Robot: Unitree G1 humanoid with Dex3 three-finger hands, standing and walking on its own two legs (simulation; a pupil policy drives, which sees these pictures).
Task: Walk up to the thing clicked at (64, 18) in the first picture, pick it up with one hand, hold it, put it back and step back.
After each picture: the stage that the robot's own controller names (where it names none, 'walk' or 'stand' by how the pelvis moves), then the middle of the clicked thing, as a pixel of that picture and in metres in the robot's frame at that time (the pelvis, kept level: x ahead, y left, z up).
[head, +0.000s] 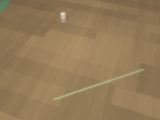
stand; (63, 17) +1.93 +0.23 -0.72
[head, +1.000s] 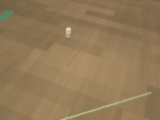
walk; (68, 32) +1.80 +0.10 -0.71
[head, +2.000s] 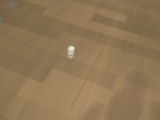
walk; (71, 52) +1.18 +0.03 -0.71
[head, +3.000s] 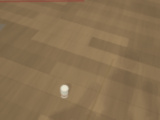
walk; (64, 91) +0.75 +0.09 -0.71
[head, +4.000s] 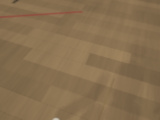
walk; out of the picture +0.48 +0.18 -0.72
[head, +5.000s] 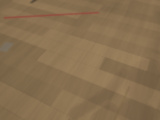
stand; out of the picture +0.41 +0.16 -0.71
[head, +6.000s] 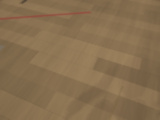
stand; out of the picture +0.39 +0.17 -0.73
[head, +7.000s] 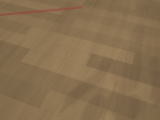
stand; out of the picture +0.37 +0.19 -0.72
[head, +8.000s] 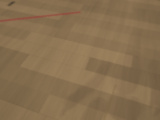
stand; out of the picture +0.37 +0.20 -0.72
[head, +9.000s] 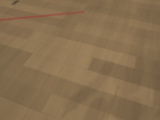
stand; out of the picture +0.37 +0.19 -0.73
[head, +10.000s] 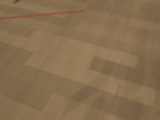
stand; out of the picture +0.37 +0.18 -0.73
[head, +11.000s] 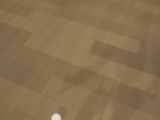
go down; out of the picture +0.39 +0.17 -0.71
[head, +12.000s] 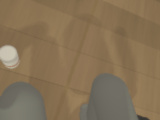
go down; (9, 57) +0.46 +0.23 -0.29
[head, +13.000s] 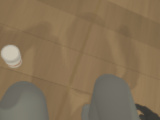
close in; (12, 57) +0.45 +0.23 -0.29
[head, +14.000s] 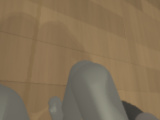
close in; out of the picture +0.44 +0.27 -0.22
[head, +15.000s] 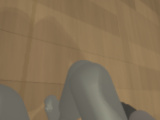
close; out of the picture +0.43 +0.27 -0.22
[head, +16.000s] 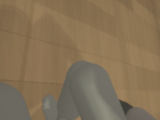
lift; out of the picture +0.40 +0.25 -0.23
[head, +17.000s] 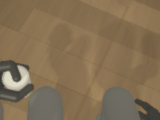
lift; (19, 83) +0.32 +0.22 -0.06
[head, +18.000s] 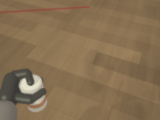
hold; (34, 93) +0.32 +0.17 +0.03
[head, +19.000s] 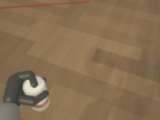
hold; (37, 94) +0.32 +0.17 +0.01
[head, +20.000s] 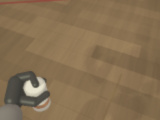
crouch; (38, 94) +0.32 +0.16 +0.00
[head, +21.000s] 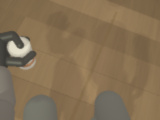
crouch; (23, 54) +0.44 +0.19 -0.08
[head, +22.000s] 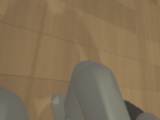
lower; out of the picture +0.42 +0.28 -0.23
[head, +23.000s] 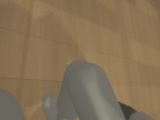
lower; out of the picture +0.43 +0.30 -0.23
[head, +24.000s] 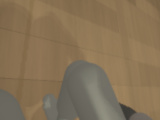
lower; out of the picture +0.43 +0.30 -0.23
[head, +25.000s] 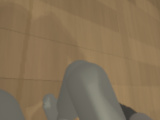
lower; out of the picture +0.43 +0.30 -0.23
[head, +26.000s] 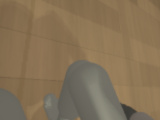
loosen; out of the picture +0.43 +0.29 -0.23
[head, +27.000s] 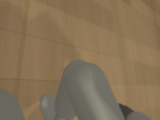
withdraw; out of the picture +0.42 +0.28 -0.24
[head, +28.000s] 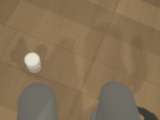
walk; (33, 63) +0.46 +0.22 -0.33
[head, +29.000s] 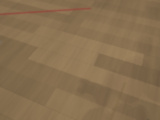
stand; out of the picture +0.39 +0.15 -0.66
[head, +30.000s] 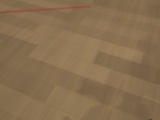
stand; out of the picture +0.41 +0.16 -0.66
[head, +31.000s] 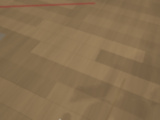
stand; out of the picture +0.41 +0.16 -0.68
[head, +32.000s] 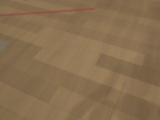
walk; out of the picture +0.41 +0.16 -0.72
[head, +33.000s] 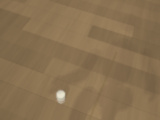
walk; (60, 96) +0.53 +0.12 -0.70
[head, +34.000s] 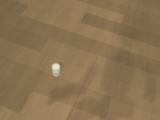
walk; (56, 70) +0.79 +0.16 -0.71
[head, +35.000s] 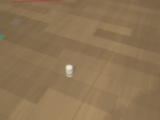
stand; (69, 71) +1.02 +0.14 -0.70
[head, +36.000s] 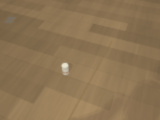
stand; (65, 68) +1.01 +0.17 -0.72
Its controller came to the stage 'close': yes
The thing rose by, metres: 0.71
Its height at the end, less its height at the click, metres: +0.00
